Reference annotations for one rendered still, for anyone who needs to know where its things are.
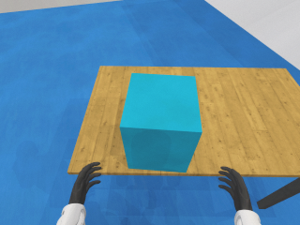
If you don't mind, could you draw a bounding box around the carton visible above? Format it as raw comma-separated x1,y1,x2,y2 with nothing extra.
120,73,203,173

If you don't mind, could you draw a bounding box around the right robot forearm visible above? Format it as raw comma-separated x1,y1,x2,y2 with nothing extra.
233,209,262,225

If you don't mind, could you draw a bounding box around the table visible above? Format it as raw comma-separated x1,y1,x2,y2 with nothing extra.
67,66,300,209

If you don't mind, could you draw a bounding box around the robot left hand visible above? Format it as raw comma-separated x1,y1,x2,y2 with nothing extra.
68,162,101,205

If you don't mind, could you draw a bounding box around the left robot forearm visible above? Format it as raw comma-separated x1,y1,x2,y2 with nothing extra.
56,203,86,225

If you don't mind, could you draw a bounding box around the robot right hand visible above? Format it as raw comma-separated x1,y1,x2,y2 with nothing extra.
218,166,253,212

